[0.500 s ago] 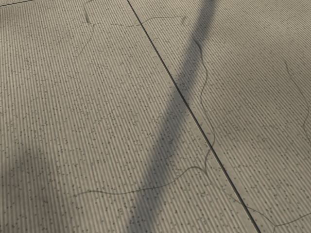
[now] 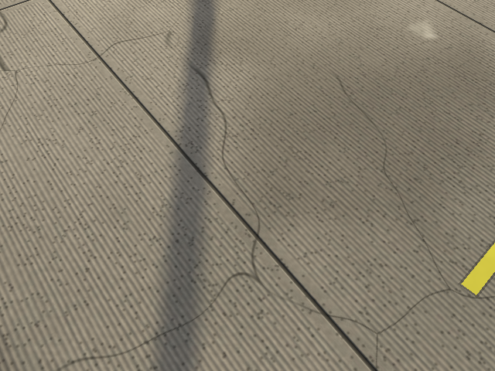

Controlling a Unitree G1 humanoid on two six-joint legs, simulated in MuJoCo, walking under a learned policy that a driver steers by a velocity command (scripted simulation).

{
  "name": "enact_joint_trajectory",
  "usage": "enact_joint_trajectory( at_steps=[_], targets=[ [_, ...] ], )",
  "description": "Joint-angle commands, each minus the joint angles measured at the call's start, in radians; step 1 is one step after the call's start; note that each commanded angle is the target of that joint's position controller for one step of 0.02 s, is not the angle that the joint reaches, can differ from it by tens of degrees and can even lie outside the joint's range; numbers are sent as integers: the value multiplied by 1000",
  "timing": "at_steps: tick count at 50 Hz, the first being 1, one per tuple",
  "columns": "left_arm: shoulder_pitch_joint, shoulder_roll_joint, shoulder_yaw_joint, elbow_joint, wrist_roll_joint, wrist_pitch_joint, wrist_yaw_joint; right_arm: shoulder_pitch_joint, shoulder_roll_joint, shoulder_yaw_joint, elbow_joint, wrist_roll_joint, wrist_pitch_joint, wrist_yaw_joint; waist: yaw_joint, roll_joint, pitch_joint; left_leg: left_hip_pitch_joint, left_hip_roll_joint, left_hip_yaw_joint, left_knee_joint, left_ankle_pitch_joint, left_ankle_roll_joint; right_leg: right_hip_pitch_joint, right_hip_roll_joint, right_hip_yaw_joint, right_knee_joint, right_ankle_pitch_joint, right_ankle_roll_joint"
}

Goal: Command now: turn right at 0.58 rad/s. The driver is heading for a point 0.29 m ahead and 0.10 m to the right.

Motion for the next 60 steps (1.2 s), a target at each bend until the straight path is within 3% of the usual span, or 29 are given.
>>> enact_joint_trajectory(
  at_steps=[1,2,3,4,5,7,10,13,18,21,22,23,24,25,26,28,31,35,41,43,45,46,47,48,49,50,52,57,60],
  targets=[
    [-29,128,29,-76,-8,0,9,97,-135,-42,-33,-8,-26,6,-48,-109,-152,191,77,-26,-242,166,56,49,-162,240,-17,57,-96],
    [32,66,14,-71,5,-1,6,95,-203,-53,-44,-24,-18,-3,-2,126,-165,287,304,-232,-282,288,141,-83,-38,81,216,-257,-33],
    [18,119,33,-103,-2,-13,5,73,-235,-57,-49,-61,-16,2,4,317,-105,198,441,-446,-324,382,308,-240,41,-30,410,-468,13],
    [38,193,56,-78,6,-18,4,17,-177,-42,-80,-57,-22,-1,9,208,-87,172,433,-390,-320,369,331,-236,-25,0,574,-414,38],
    [55,205,66,-54,-1,-12,3,-30,-131,-30,-88,-43,-22,-7,26,156,-70,159,367,-277,-301,345,286,-238,-33,-14,637,-344,52],
    [77,154,58,-30,1,8,6,-49,-107,-20,-95,-15,-19,-17,17,135,-48,189,297,-155,-285,328,247,-274,-46,-37,717,-252,90],
    [7,101,37,-71,-15,8,-3,20,-117,-19,-81,-22,-4,-34,-32,164,-48,260,272,-57,-291,383,265,-300,-72,-109,627,-196,122],
    [-37,81,23,-106,-9,5,-13,66,-154,-32,-74,-22,7,-37,-69,176,-85,346,314,-34,-280,439,287,-268,-116,-138,480,-212,136],
    [-15,87,19,-122,-6,12,-34,38,-201,-50,-80,-6,13,-13,-62,198,-98,276,340,50,-258,490,277,-68,-123,-230,252,-205,98],
    [51,89,29,-108,-6,21,-47,15,-204,-53,-72,22,11,-5,-13,183,-98,241,341,92,-168,453,220,67,-102,-267,14,-63,35],
    [94,106,39,-91,-4,21,-43,48,-176,-46,-55,25,7,-2,1,140,-110,181,311,135,-86,374,164,178,-83,-254,-87,38,-1],
    [141,182,64,-86,-6,18,-30,93,-127,-33,-45,0,4,4,0,-46,-131,5,233,224,124,153,74,358,-187,-77,-139,321,-58],
    [137,301,81,-119,10,7,-19,49,-71,-9,-112,-50,1,3,-16,-331,-130,-304,76,237,395,-356,-18,441,-458,311,-126,634,-255],
    [162,243,66,-121,40,-22,-32,-41,-120,-24,-128,-32,-1,-7,67,-200,-198,-318,57,63,571,-395,-17,374,-489,339,-153,563,-356],
    [118,215,53,-113,39,-42,-34,-49,-140,-32,-130,-7,3,-10,35,-154,-153,-327,76,33,615,-316,1,332,-432,245,-166,475,-314],
    [19,163,38,-116,5,-48,-22,-18,-155,-42,-103,-14,9,-23,-11,-105,-100,-328,96,17,557,-160,8,279,-339,151,-169,336,-216],
    [1,150,25,-125,10,-41,-6,22,-138,-41,-97,-15,8,-19,-36,-120,-129,-244,57,26,539,-50,-12,229,-291,116,-172,367,-211],
    [25,167,30,-119,6,-35,3,-13,-108,-28,-113,-12,5,-16,-13,-121,-118,-227,37,12,335,-26,-30,246,-274,158,-161,270,-210],
    [7,169,28,-122,13,-21,-7,-5,-112,-25,-119,-2,-7,1,5,-146,-118,-85,21,14,150,-56,-18,179,-268,240,-124,211,-210],
    [-1,138,12,-115,17,-18,-10,18,-105,-20,-115,-1,-12,11,4,-146,-137,-24,36,31,84,-46,-6,185,-273,239,-91,268,-202],
    [-25,71,-18,-100,15,-19,-11,63,-61,-4,-100,-9,-21,25,-40,-123,-143,142,53,48,-159,141,21,133,-236,195,-63,227,-151],
    [30,27,-34,-71,27,-27,-13,55,-57,5,-101,-29,-26,28,-27,-80,-141,228,92,-3,-246,288,41,101,-194,158,-62,120,-94],
    [107,21,-36,-52,57,-36,-15,34,-131,-2,-120,-39,-27,25,40,79,-144,263,218,-154,-242,500,96,73,-105,56,43,-67,-36],
    [139,41,-27,-47,56,-41,-14,-37,-121,10,-118,-46,-27,26,100,180,-107,110,266,-214,-245,414,211,137,-75,-12,-14,-174,14],
    [96,82,-21,-34,62,-43,-10,-67,-93,14,-132,-31,-28,30,68,161,-72,54,217,-195,-264,235,208,188,-87,-25,-47,-110,38],
    [37,105,-11,-36,54,-43,-8,-35,-103,12,-122,-24,-30,31,26,149,-55,44,175,-169,-263,144,169,196,-78,-35,-38,-69,35],
    [8,102,-6,-43,44,-36,2,-10,-162,-1,-119,-9,-35,27,9,156,-31,44,160,-186,-257,125,148,171,-71,-52,-16,-40,25],
    [27,66,2,-32,29,-54,6,30,-170,-10,-145,7,-9,0,-12,137,-70,97,163,-271,-195,253,197,125,-56,-106,21,-40,32],
    [52,46,5,-32,26,-70,-6,34,-137,-4,-167,14,12,-9,0,73,-71,10,100,-267,-169,-172,193,151,-67,-105,-34,-280,-4]
  ],
)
